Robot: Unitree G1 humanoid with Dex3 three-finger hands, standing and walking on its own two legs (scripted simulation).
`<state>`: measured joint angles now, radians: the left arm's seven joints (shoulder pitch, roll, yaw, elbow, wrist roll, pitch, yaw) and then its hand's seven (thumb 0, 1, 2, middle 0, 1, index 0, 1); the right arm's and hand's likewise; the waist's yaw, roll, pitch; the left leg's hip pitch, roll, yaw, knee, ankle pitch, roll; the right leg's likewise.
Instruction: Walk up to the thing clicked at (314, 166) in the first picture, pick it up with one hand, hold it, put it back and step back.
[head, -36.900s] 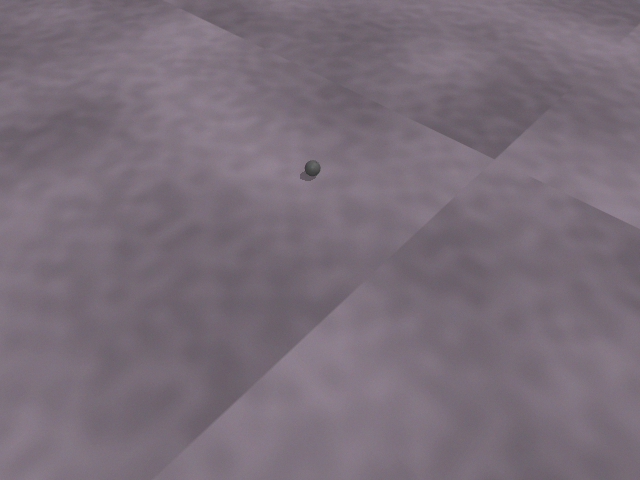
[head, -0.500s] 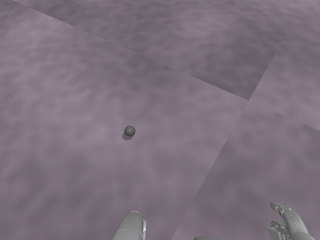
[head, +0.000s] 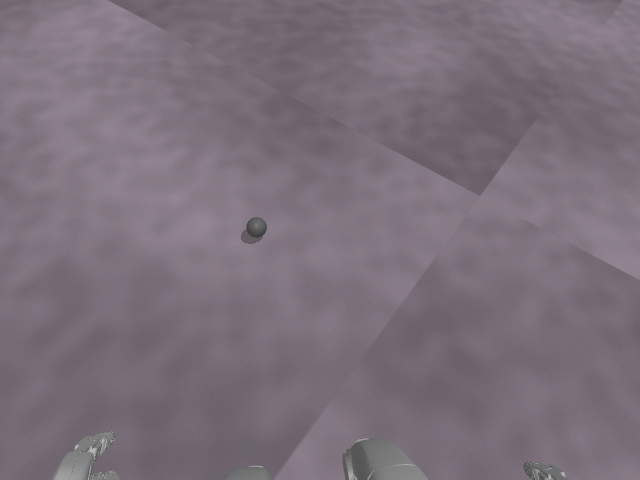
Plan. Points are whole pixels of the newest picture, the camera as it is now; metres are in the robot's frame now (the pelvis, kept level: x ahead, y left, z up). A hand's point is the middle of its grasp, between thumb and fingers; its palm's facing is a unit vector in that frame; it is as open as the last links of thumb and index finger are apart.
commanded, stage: step back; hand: left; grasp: from above
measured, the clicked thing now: (256, 227) +0.99 +0.20 -0.72
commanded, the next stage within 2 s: stand in 1.34 s
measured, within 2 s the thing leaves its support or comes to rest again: neither
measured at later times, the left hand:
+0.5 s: hand out of the picture -0.08 +0.28 -0.13, palm faces +0.03 -0.88 -0.47, open 7.4 cm
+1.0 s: hand out of the picture -0.02 +0.25 -0.13, palm faces +0.03 -0.92 -0.39, open 7.4 cm
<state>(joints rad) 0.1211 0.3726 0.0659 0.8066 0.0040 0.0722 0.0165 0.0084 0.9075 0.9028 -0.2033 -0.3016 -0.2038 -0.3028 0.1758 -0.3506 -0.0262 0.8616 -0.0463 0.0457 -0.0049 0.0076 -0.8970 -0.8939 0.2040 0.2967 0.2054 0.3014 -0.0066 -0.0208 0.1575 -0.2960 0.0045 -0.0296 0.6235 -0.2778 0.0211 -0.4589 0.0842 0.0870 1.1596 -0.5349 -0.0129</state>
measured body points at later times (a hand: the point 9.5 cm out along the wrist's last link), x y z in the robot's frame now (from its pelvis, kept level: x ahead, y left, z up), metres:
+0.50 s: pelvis -0.12 -0.01 +0.00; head -0.10 -0.03 +0.45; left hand -0.08 +0.33 -0.10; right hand -0.05 -0.32 -0.14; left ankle -0.11 +0.13 -0.73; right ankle -0.12 -0.14 -0.73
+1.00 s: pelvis -0.08 -0.02 +0.00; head -0.07 -0.04 +0.45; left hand -0.02 +0.29 -0.11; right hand -0.01 -0.33 -0.14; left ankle -0.09 +0.13 -0.70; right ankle -0.05 -0.13 -0.73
